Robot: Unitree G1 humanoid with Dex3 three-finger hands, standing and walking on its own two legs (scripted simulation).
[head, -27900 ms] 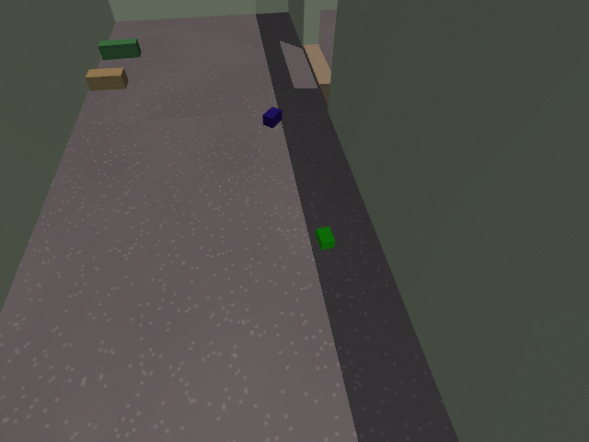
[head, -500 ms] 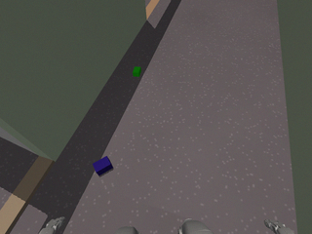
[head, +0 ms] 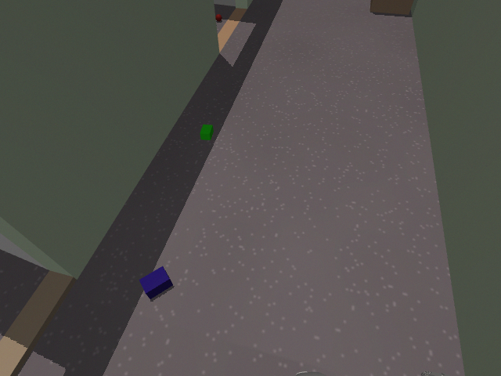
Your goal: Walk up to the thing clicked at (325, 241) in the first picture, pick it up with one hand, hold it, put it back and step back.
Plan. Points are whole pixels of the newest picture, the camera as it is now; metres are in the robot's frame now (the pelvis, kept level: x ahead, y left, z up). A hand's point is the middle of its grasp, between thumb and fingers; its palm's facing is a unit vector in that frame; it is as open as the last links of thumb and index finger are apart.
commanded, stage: walk up
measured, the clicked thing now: (206, 132) +1.48 +0.27 -0.74
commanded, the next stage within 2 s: stand in 0.64 s
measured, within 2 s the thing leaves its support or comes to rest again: neither
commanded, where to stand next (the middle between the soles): +0.06 +0.04 m, yaw +0 degrees
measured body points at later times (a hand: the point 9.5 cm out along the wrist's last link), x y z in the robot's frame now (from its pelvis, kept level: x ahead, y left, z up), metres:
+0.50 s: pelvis +0.01 +0.02 +0.01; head +0.04 +0.02 +0.46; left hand +0.13 +0.31 -0.12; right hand +0.10 -0.30 -0.12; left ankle -0.01 +0.14 -0.73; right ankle +0.07 -0.11 -0.73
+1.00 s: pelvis +0.04 +0.02 +0.02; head +0.06 +0.01 +0.47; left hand +0.12 +0.31 -0.12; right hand +0.12 -0.29 -0.12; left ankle -0.01 +0.14 -0.73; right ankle +0.07 -0.11 -0.73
